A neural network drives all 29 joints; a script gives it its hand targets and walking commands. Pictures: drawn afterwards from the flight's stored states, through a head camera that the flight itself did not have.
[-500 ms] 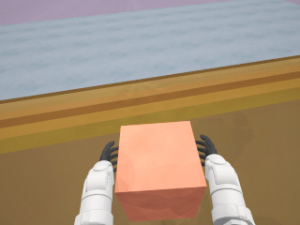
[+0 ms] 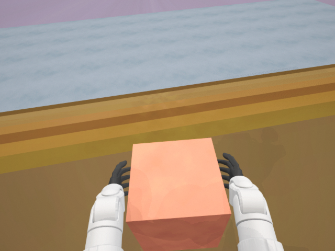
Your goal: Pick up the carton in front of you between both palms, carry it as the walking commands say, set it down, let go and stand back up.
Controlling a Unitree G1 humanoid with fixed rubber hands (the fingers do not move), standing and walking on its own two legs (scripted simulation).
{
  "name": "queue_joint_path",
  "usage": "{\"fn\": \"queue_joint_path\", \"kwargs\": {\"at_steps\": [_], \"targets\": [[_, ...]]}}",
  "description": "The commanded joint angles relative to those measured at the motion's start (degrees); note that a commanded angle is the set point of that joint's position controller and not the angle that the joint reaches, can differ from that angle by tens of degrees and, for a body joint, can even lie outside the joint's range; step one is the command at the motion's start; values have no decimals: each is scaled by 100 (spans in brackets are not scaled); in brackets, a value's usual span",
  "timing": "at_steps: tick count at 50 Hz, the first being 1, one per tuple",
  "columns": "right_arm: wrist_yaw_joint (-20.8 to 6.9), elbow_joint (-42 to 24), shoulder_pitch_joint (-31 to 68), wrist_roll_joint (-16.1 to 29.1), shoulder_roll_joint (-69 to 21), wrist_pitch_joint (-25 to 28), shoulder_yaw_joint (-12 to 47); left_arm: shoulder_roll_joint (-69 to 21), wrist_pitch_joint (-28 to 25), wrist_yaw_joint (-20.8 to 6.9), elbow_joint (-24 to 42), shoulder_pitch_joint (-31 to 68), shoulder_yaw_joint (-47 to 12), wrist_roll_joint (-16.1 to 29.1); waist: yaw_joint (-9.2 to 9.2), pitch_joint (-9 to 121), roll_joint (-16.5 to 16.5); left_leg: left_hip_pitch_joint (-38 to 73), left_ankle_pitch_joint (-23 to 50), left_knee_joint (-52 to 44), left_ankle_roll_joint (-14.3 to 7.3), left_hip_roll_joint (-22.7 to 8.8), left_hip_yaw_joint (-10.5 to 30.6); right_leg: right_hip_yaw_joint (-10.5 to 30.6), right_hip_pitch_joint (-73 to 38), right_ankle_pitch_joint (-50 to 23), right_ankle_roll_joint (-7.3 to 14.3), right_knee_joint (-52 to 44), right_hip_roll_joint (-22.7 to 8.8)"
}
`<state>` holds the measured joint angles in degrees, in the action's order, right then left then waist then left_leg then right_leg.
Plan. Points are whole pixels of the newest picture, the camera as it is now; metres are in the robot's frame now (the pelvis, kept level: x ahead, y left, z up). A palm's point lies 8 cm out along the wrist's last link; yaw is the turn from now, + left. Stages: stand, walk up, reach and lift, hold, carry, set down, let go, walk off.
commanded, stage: reach and lift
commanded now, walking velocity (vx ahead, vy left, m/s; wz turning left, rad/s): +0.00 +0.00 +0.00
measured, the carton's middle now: (176, 197) +0.29 +0.00 -0.05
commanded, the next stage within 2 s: hold in 0.24 s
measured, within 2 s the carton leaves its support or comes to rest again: neither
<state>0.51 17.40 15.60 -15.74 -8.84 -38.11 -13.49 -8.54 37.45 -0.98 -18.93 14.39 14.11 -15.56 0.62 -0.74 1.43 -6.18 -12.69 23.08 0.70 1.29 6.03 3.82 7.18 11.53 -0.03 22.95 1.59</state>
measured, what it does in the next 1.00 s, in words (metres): stands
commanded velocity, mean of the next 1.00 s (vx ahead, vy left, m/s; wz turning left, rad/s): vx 0.00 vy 0.00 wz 0.00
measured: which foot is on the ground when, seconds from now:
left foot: down 0.00-1.00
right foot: down 0.00-1.00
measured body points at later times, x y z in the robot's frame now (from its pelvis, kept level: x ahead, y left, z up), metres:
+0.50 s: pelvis -0.01 +0.01 +0.00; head -0.05 +0.00 +0.45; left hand +0.28 +0.16 +0.04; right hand +0.29 -0.15 +0.04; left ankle +0.00 +0.13 -0.74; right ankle +0.01 -0.12 -0.74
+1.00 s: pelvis -0.01 +0.00 +0.00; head -0.05 -0.01 +0.45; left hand +0.29 +0.15 +0.04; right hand +0.29 -0.15 +0.04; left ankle +0.00 +0.13 -0.74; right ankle +0.01 -0.12 -0.74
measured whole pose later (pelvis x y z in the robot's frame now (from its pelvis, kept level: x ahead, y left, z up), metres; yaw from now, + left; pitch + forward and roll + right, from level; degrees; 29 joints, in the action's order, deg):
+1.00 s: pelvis -0.01 +0.00 +0.00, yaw +0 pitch -8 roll +0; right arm 0.0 14.4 17.6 -16.0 -9.3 -42.9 -14.7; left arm -9.2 42.6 -1.3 -16.1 16.7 15.2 -15.7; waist 0.1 -1.9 1.3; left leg -3.4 -12.3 23.1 0.8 1.1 5.8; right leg 4.1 4.5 10.9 0.0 22.9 1.9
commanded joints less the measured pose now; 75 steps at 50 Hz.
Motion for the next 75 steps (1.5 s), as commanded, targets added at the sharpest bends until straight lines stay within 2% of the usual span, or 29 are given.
{"fn": "queue_joint_path", "kwargs": {"at_steps": [1,3,6,7,8,11,12,17,20,23,25,36,39,41,49,52,53,55,57,63,64,66,69,70,71,72,73,74,75], "targets": [[-1271,-457,2464,1481,-5610,103,3388,-5335,-189,-1312,601,2908,-3373,1525,62,1760,-233,167,1658,-291,-47,430,-72,109,-1113,-2027,-108,-177,339],[-1271,-416,2152,1412,-5504,64,3272,-5348,-163,-1291,782,2842,-3450,1535,103,1783,-297,221,1737,-281,-40,401,-42,86,-1066,-2028,-77,-191,351],[-1288,-557,2137,1534,-5450,9,3376,-5162,-95,-1243,832,2548,-3354,1474,-55,1682,-100,221,1905,-358,-35,408,-31,103,-1083,-2068,-72,-223,346],[-1287,-671,2030,1550,-5487,-4,3475,-5269,-86,-1229,926,2505,-3405,1546,26,1745,-157,332,1824,-348,-29,423,-31,107,-1104,-2001,-80,-248,377],[-1297,-593,2135,1529,-5406,-6,3356,-5129,-50,-1219,856,2516,-3326,1433,-91,1525,-52,143,1697,-347,-28,430,-47,130,-1102,-1905,-60,-239,338],[-1316,-572,2213,1375,-5176,-14,3134,-5245,13,-1189,782,2674,-3403,1462,109,1285,75,156,1560,-416,30,401,-105,70,-940,-1559,-27,-303,398],[-1331,-591,2542,1441,-5241,-13,3249,-5314,-1,-1178,861,2909,-3359,1460,-8,1359,97,261,1351,-396,14,407,-86,41,-830,-1248,-9,-273,394],[-1362,-1066,2644,1748,-5265,-177,3716,-5476,205,-1115,1266,2896,-3756,1785,-20,1887,-59,582,1668,-357,44,341,-17,47,-1042,-1363,-5,-279,412],[-1340,-963,2562,1596,-5001,-361,3502,-5207,387,-1091,991,2541,-3392,1563,-106,1319,-62,418,1432,-474,19,318,-63,16,-813,-1120,-16,-369,403],[-1337,-602,2512,1373,-4924,-401,3161,-5210,442,-1106,869,2927,-3339,1502,46,907,-17,230,688,-539,22,298,-92,-19,-717,-491,45,-429,374],[-1348,-457,2821,1407,-5046,-384,3144,-5196,419,-1166,514,3053,-3175,1469,1,851,-10,83,183,-575,-17,306,-120,-22,-733,-179,33,-383,374],[-1390,-386,3618,1502,-5490,-284,3323,-5327,240,-1337,595,3980,-3173,1490,-105,1354,-130,-119,-156,-414,-116,336,-173,38,-850,69,-5,-316,269],[-1375,-251,3412,1466,-5484,-335,3194,-5210,290,-1329,415,3804,-3091,1420,-139,1202,-250,-168,-102,-452,-135,346,-206,48,-855,-62,-49,-329,278],[-1360,-210,3347,1452,-5459,-310,3185,-5245,273,-1346,359,3779,-3151,1468,8,1164,-141,-9,95,-428,-117,356,-197,72,-716,-236,-31,-362,284],[-1309,-299,2839,1485,-5535,-396,3213,-5081,330,-1288,724,3408,-3109,1408,-136,1340,-124,154,732,-432,-76,397,-162,89,-1020,-1090,-96,-313,266],[-1260,-579,2670,1517,-5389,-403,3304,-5081,347,-1277,806,3239,-3292,1561,15,1439,-229,248,1161,-456,-61,396,-144,67,-1095,-1471,-115,-346,328],[-1242,-665,2571,1579,-5457,-414,3383,-5056,350,-1276,999,3046,-3260,1516,-113,1435,-178,197,1203,-436,-54,426,-130,122,-1220,-1647,-109,-344,278],[-1232,-719,2455,1536,-5339,-420,3366,-5054,358,-1262,926,2995,-3246,1506,36,1386,-154,244,1348,-416,-25,414,-114,121,-1212,-1682,-72,-351,291],[-1251,-905,2495,1607,-5381,-384,3422,-5081,367,-1250,1046,2771,-3349,1508,-66,1438,-140,264,1367,-489,-27,422,-102,104,-1198,-1667,-84,-364,322],[-1263,-1039,2295,1581,-5218,-368,3450,-5149,353,-1166,1401,2868,-3553,1627,-53,1517,-65,382,1453,-478,14,396,-86,60,-1145,-1508,-27,-381,347],[-1260,-1008,2334,1540,-5157,-392,3386,-5126,371,-1162,1155,2731,-3465,1604,32,1369,-44,344,1395,-503,7,353,-54,55,-1017,-1387,-22,-354,376],[-1281,-985,2533,1607,-5153,-362,3411,-5173,374,-1182,1148,2796,-3494,1578,-41,1306,32,356,1225,-477,11,369,-81,56,-927,-1102,-7,-375,365],[-1311,-938,2439,1569,-5142,-376,3437,-5161,347,-1151,1284,2824,-3536,1642,-43,1349,-129,351,1389,-513,14,334,-72,0,-960,-1261,-10,-350,406],[-1317,-884,2615,1608,-5213,-349,3403,-5133,350,-1143,1302,3004,-3522,1576,-101,1374,64,317,1285,-468,14,376,-95,64,-959,-1189,-19,-340,358],[-1326,-924,2613,1635,-5227,-413,3568,-5119,414,-1115,1458,3151,-3607,1687,-78,1437,-141,-379,128,-145,-161,-637,117,6,-318,11,19,13,-689],[-1321,-1250,2877,1778,-5241,-454,3720,-5194,479,-1090,1458,3127,-3726,1776,-83,1339,-96,-548,-1700,-409,-296,-542,385,44,96,1653,50,-47,-458],[-1310,-1336,2913,1920,-5291,-543,3877,-5260,541,-1073,1650,3208,-3859,1890,-34,1170,48,-808,-2997,-553,-393,-575,597,1,498,2593,34,194,-306],[-1299,-1484,2899,1992,-5282,-604,3958,-5369,647,-1068,1774,3201,-3984,1981,-38,1108,422,-981,-3529,-769,-434,-718,753,-162,738,2737,-2,361,-236],[-1261,-1573,2832,2037,-5249,-697,4001,-5299,740,-1059,1965,3136,-4075,2038,-32,1176,777,-1115,-3406,-1039,-522,-921,1057,-510,740,2046,-48,925,-48]]}}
